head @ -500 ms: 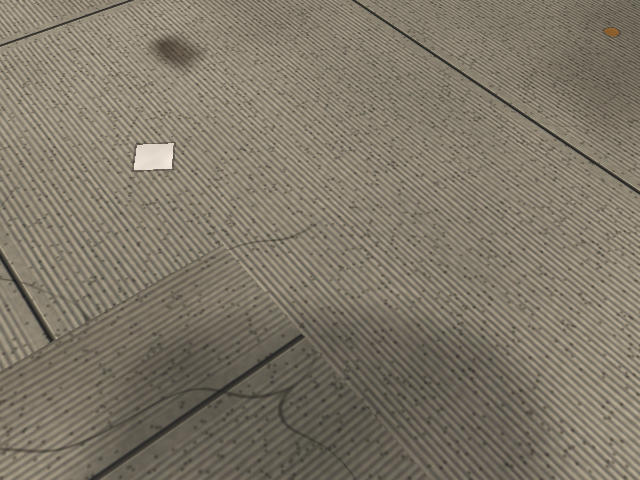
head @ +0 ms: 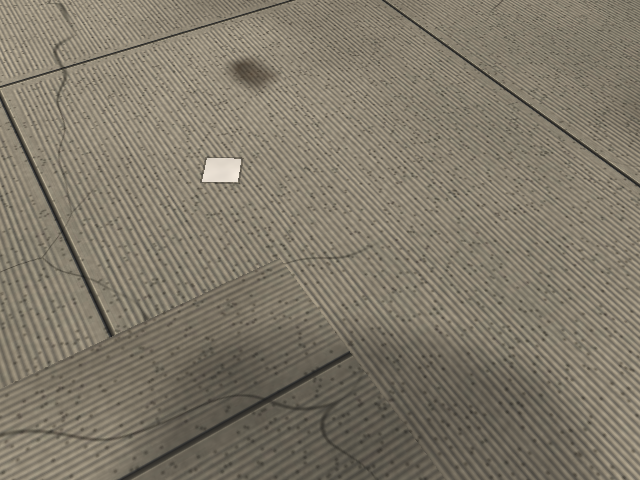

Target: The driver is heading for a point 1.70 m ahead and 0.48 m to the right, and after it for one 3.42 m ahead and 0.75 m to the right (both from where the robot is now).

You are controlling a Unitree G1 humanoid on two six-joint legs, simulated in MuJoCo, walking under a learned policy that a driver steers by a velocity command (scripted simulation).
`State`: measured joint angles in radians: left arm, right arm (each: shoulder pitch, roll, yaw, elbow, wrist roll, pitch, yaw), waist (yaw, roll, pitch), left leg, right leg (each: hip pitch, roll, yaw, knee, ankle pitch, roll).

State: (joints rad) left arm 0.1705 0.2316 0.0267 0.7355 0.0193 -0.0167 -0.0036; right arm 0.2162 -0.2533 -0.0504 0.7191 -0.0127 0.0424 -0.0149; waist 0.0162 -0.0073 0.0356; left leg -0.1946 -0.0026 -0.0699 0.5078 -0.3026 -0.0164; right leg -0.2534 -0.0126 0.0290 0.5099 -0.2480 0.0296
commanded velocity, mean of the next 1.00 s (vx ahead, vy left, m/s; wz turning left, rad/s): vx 0.12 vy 0.00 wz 0.02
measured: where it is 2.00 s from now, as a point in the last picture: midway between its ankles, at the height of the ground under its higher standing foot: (346, 395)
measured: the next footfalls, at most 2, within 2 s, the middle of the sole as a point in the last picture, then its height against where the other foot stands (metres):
left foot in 1.26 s outside the picture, level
right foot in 1.82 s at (404, 381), level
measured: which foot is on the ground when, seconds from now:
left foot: down 0.00-0.78, up 0.80-1.00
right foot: down 0.00-1.00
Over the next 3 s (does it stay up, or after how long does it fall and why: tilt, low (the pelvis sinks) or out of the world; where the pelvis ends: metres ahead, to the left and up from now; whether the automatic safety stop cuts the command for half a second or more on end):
stays up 1.13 -0.33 0.01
